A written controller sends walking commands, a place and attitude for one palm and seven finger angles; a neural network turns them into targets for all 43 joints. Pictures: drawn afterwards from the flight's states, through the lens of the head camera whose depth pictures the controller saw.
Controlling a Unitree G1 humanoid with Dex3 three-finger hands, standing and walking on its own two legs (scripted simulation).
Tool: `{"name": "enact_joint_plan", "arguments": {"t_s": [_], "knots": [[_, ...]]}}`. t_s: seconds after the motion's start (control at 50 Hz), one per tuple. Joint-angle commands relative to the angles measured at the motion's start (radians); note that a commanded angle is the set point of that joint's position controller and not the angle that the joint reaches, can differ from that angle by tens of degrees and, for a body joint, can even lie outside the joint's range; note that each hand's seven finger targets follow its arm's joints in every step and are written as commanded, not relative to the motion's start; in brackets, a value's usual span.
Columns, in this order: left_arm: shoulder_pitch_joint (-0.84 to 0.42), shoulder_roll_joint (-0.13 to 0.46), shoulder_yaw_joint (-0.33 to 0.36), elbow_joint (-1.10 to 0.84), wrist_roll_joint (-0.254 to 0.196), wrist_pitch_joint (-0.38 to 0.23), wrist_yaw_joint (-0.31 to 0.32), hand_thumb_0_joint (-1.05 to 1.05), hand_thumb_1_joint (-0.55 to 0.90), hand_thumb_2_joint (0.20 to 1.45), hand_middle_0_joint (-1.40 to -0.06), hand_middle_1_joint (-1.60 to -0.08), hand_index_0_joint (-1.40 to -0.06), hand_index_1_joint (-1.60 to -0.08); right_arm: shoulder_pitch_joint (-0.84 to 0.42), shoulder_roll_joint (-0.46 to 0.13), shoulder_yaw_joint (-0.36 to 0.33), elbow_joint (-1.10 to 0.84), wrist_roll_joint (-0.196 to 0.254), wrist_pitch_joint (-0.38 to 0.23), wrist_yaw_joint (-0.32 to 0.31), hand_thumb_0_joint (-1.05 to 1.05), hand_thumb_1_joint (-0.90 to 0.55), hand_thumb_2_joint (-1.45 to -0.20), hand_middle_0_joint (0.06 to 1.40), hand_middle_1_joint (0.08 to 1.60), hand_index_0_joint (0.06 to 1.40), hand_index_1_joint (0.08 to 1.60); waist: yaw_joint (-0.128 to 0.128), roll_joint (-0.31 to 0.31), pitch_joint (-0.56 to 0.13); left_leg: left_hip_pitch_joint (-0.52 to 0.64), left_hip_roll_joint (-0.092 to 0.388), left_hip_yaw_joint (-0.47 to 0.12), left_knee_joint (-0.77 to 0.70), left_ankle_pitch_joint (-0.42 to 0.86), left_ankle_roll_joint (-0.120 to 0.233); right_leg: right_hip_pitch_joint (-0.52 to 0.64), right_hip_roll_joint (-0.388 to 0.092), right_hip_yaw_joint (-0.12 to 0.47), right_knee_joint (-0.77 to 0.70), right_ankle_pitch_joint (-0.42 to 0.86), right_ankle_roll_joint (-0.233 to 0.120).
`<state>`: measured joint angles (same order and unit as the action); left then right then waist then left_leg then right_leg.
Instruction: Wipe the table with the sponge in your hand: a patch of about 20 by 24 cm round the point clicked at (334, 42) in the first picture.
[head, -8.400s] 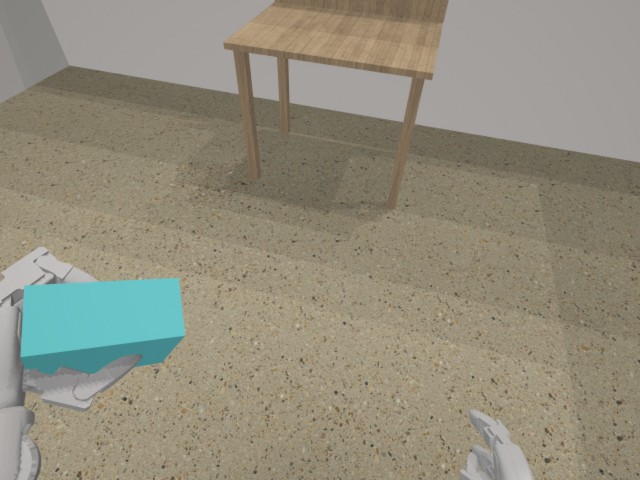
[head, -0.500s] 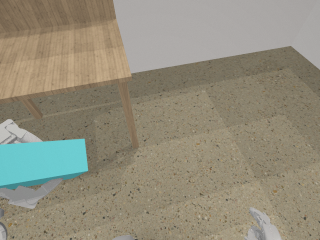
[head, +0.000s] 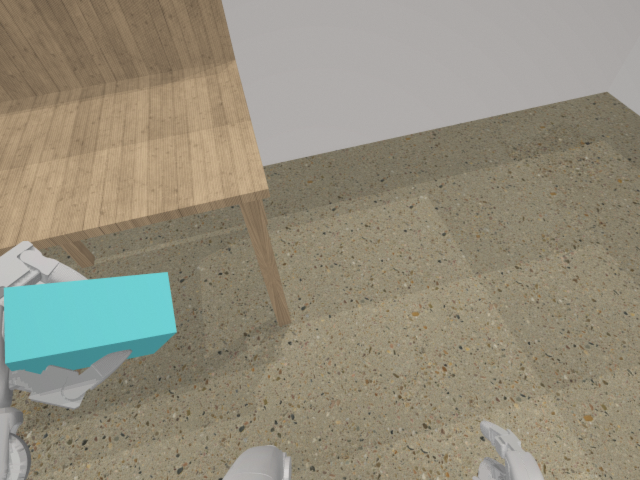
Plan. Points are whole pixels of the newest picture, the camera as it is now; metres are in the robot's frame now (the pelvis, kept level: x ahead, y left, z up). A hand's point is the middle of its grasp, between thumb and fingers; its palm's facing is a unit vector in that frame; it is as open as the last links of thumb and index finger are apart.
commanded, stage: take the last steps up to it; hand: left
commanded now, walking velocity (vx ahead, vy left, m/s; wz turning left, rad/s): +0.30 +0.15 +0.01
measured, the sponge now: (116, 323) +0.23 +0.20 +0.15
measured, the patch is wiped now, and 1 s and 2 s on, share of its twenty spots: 0.00 0.00 0.00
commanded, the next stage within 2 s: come to a stop and stand still in 0.78 s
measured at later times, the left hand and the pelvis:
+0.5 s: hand (60, 215) +0.33 +0.28 +0.19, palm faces +0.36 -0.79 -0.50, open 9.5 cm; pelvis +0.12 +0.06 -0.01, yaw -1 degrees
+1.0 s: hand (41, 166) +0.42 +0.36 +0.18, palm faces +0.40 -0.81 -0.42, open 9.5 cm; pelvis +0.19 +0.11 -0.01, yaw -1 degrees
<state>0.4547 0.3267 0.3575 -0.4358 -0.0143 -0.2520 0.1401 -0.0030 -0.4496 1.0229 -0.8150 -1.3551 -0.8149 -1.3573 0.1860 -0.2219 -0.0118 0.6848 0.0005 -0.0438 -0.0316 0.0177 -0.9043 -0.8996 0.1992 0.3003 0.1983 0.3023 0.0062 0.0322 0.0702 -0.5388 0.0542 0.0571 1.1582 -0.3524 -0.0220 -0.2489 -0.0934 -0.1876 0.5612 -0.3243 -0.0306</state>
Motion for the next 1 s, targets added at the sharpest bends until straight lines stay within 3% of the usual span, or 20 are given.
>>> {"name": "enact_joint_plan", "arguments": {"t_s": [0.0, 0.1, 0.14, 0.16, 0.18, 0.2, 0.22, 0.32, 0.46, 0.48, 0.52, 0.54, 0.6, 0.68, 0.8, 0.84, 0.88, 0.9, 0.94, 0.98], "knots": [[0.010, 0.232, 0.151, -0.267, -0.002, -0.081, 0.031, 0.000, 0.100, 1.300, -1.200, -1.600, -1.200, -1.600, -0.080, -0.060, -0.035, -0.199, -0.003, -0.050, -0.007, 0.000, -0.900, -0.900, 0.200, 0.300, 0.200, 0.300, 0.004, -0.172, -0.157, -0.023, 0.043, 0.051, -0.308, 0.066, 0.002, 0.212, -0.238, 0.160, -0.191, 0.593, -0.088], [0.017, 0.225, 0.161, -0.322, -0.004, -0.062, 0.055, 0.000, 0.100, 1.300, -1.200, -1.600, -1.200, -1.600, -0.055, -0.049, -0.051, -0.239, -0.004, -0.059, -0.014, 0.000, -0.900, -0.900, 0.200, 0.300, 0.200, 0.300, 0.014, -0.205, -0.194, 0.198, -0.027, 0.159, -0.597, 0.131, 0.014, 0.204, -0.216, 0.147, -0.127, 0.514, -0.069], [-0.026, 0.230, 0.163, -0.340, -0.002, -0.069, 0.058, 0.000, 0.100, 1.300, -1.200, -1.600, -1.200, -1.600, -0.029, -0.070, -0.069, -0.239, -0.001, -0.062, -0.026, 0.000, -0.900, -0.900, 0.200, 0.300, 0.200, 0.300, -0.013, -0.104, -0.222, 0.369, -0.042, 0.178, -0.723, 0.201, 0.020, 0.144, -0.166, 0.107, 0.033, 0.466, -0.031], [-0.044, 0.222, 0.154, -0.346, -0.005, -0.077, 0.056, 0.000, 0.100, 1.300, -1.200, -1.600, -1.200, -1.600, -0.015, -0.089, -0.080, -0.241, 0.005, -0.064, -0.030, 0.000, -0.900, -0.900, 0.200, 0.300, 0.200, 0.300, -0.031, 0.043, -0.251, 0.516, 0.022, 0.094, -0.747, 0.248, 0.052, 0.025, -0.123, 0.078, 0.222, 0.370, 0.000], [-0.042, 0.195, 0.128, -0.346, -0.010, -0.079, 0.051, 0.000, 0.100, 1.300, -1.200, -1.600, -1.200, -1.600, -0.018, -0.118, -0.093, -0.246, 0.012, -0.066, -0.026, 0.000, -0.900, -0.900, 0.200, 0.300, 0.200, 0.300, -0.027, 0.287, -0.266, 0.659, 0.238, -0.210, -0.755, 0.459, 0.142, -0.220, -0.003, 0.027, 0.460, -0.136, 0.048], [-0.039, 0.213, 0.139, -0.301, -0.005, -0.084, 0.052, 0.000, 0.100, 1.300, -1.200, -1.600, -1.200, -1.600, 0.000, -0.111, -0.087, -0.259, 0.015, -0.075, -0.016, 0.000, -0.900, -0.900, 0.200, 0.300, 0.200, 0.300, -0.023, 0.234, -0.249, 0.611, 0.335, -0.392, -0.801, 0.532, 0.235, -0.306, 0.053, 0.100, 0.646, -0.352, 0.041], [-0.035, 0.267, 0.167, -0.290, -0.010, -0.082, 0.044, 0.000, 0.100, 1.300, -1.200, -1.600, -1.200, -1.600, -0.041, -0.104, -0.074, -0.237, 0.009, -0.080, -0.019, 0.000, -0.900, -0.900, 0.200, 0.300, 0.200, 0.300, -0.015, 0.255, -0.258, 0.566, 0.364, -0.415, -0.819, 0.417, 0.280, -0.364, 0.013, 0.146, 0.743, -0.325, 0.044], [0.028, 0.212, 0.142, -0.380, -0.023, -0.076, 0.021, 0.000, 0.100, 1.300, -1.200, -1.600, -1.200, -1.600, -0.049, -0.079, -0.061, -0.206, 0.021, -0.105, -0.009, 0.000, -0.900, -0.900, 0.200, 0.300, 0.200, 0.300, -0.002, 0.190, -0.177, 0.365, 0.230, -0.143, -0.842, 0.312, 0.232, -0.323, -0.028, 0.103, 0.555, -0.130, 0.062], [-0.002, 0.202, 0.132, -0.220, -0.024, -0.021, 0.023, 0.000, 0.100, 1.300, -1.200, -1.600, -1.200, -1.600, -0.040, -0.083, -0.036, -0.189, 0.015, -0.103, -0.038, 0.000, -0.900, -0.900, 0.200, 0.300, 0.200, 0.300, 0.005, 0.094, -0.187, 0.281, 0.194, -0.024, -0.729, 0.166, 0.140, 0.026, 0.041, 0.004, 0.009, -0.007, 0.063], [-0.038, 0.200, 0.120, -0.213, -0.017, -0.015, 0.022, 0.000, 0.100, 1.300, -1.200, -1.600, -1.200, -1.600, -0.054, -0.082, -0.033, -0.193, 0.015, -0.096, -0.041, 0.000, -0.900, -0.900, 0.200, 0.300, 0.200, 0.300, 0.007, 0.048, -0.181, 0.219, 0.162, 0.009, -0.646, 0.089, 0.112, 0.094, 0.010, 0.051, -0.080, 0.050, 0.044], [-0.078, 0.259, 0.154, -0.162, -0.009, -0.012, 0.028, 0.000, 0.100, 1.300, -1.200, -1.600, -1.200, -1.600, -0.066, -0.057, -0.021, -0.203, 0.005, -0.085, -0.036, 0.000, -0.900, -0.900, 0.200, 0.300, 0.200, 0.300, 0.006, -0.329, -0.154, -0.098, -0.036, 0.079, -0.214, -0.189, 0.030, 0.243, -0.340, 0.642, -0.271, 0.169, -0.123], [-0.110, 0.234, 0.132, -0.145, -0.027, -0.014, 0.023, 0.000, 0.100, 1.300, -1.200, -1.600, -1.200, -1.600, -0.054, -0.089, -0.043, -0.189, 0.009, -0.085, -0.020, 0.000, -0.900, -0.900, 0.200, 0.300, 0.200, 0.300, 0.009, -0.378, -0.145, -0.133, -0.022, -0.027, -0.027, -0.159, 0.006, 0.232, -0.391, 0.701, -0.305, 0.173, -0.137], [-0.123, 0.233, 0.127, -0.216, -0.011, -0.048, 0.017, 0.000, 0.100, 1.300, -1.200, -1.600, -1.200, -1.600, -0.093, -0.062, -0.017, -0.174, 0.005, -0.066, -0.014, 0.000, -0.900, -0.900, 0.200, 0.300, 0.200, 0.300, 0.000, -0.163, -0.120, -0.154, 0.026, -0.074, 0.072, -0.050, -0.013, 0.216, -0.319, 0.416, -0.224, 0.470, -0.124], [-0.018, 0.234, 0.143, -0.264, -0.002, -0.074, 0.031, 0.000, 0.100, 1.300, -1.200, -1.600, -1.200, -1.600, -0.092, -0.059, -0.028, -0.199, -0.004, -0.048, -0.016, 0.000, -0.900, -0.900, 0.200, 0.300, 0.200, 0.300, -0.002, -0.148, -0.159, 0.001, 0.026, 0.016, -0.251, 0.022, -0.008, 0.200, -0.244, 0.191, -0.168, 0.724, -0.084], [0.024, 0.224, 0.158, -0.335, -0.008, -0.058, 0.053, 0.000, 0.100, 1.300, -1.200, -1.600, -1.200, -1.600, -0.048, -0.056, -0.049, -0.246, -0.006, -0.045, -0.021, 0.000, -0.900, -0.900, 0.200, 0.300, 0.200, 0.300, -0.001, -0.174, -0.213, 0.258, -0.032, 0.117, -0.639, 0.153, 0.002, 0.157, -0.209, 0.163, -0.088, 0.492, -0.054], [-0.016, 0.221, 0.153, -0.327, -0.009, -0.062, 0.053, 0.000, 0.100, 1.300, -1.200, -1.600, -1.200, -1.600, -0.034, -0.078, -0.065, -0.247, 0.001, -0.045, -0.034, 0.000, -0.900, -0.900, 0.200, 0.300, 0.200, 0.300, -0.013, -0.057, -0.206, 0.385, -0.009, 0.116, -0.737, 0.207, 0.015, 0.074, -0.155, 0.145, 0.023, 0.332, -0.020], [-0.032, 0.209, 0.133, -0.309, -0.017, -0.066, 0.046, 0.000, 0.100, 1.300, -1.200, -1.600, -1.200, -1.600, -0.027, -0.114, -0.076, -0.264, 0.015, -0.047, -0.037, 0.000, -0.900, -0.900, 0.200, 0.300, 0.200, 0.300, -0.008, 0.216, -0.200, 0.529, 0.281, -0.261, -0.796, 0.505, 0.144, -0.206, 0.028, 0.060, 0.338, -0.232, 0.056], [-0.009, 0.218, 0.139, -0.232, -0.012, -0.067, 0.040, 0.000, 0.100, 1.300, -1.200, -1.600, -1.200, -1.600, -0.019, -0.103, -0.064, -0.251, 0.005, -0.052, -0.036, 0.000, -0.900, -0.900, 0.200, 0.300, 0.200, 0.300, -0.013, 0.236, -0.195, 0.455, 0.358, -0.378, -0.866, 0.455, 0.205, -0.235, 0.054, 0.114, 0.507, -0.346, 0.050], [-0.047, 0.221, 0.129, -0.280, -0.016, -0.058, 0.030, 0.000, 0.100, 1.300, -1.200, -1.600, -1.200, -1.600, -0.037, -0.099, -0.057, -0.239, 0.001, -0.053, -0.026, 0.000, -0.900, -0.900, 0.200, 0.300, 0.200, 0.300, -0.016, 0.166, -0.170, 0.426, 0.335, -0.308, -0.827, 0.514, 0.223, -0.261, 0.016, 0.178, 0.513, -0.221, 0.055], [-0.052, 0.211, 0.106, -0.382, -0.015, -0.049, 0.022, 0.000, 0.100, 1.300, -1.200, -1.600, -1.200, -1.600, -0.052, -0.093, -0.046, -0.242, 0.000, -0.066, -0.014, 0.000, -0.900, -0.900, 0.200, 0.300, 0.200, 0.300, -0.003, 0.174, -0.198, 0.447, 0.267, -0.152, -0.795, 0.613, 0.163, -0.206, 0.030, 0.143, 0.388, -0.134, 0.060]]}}
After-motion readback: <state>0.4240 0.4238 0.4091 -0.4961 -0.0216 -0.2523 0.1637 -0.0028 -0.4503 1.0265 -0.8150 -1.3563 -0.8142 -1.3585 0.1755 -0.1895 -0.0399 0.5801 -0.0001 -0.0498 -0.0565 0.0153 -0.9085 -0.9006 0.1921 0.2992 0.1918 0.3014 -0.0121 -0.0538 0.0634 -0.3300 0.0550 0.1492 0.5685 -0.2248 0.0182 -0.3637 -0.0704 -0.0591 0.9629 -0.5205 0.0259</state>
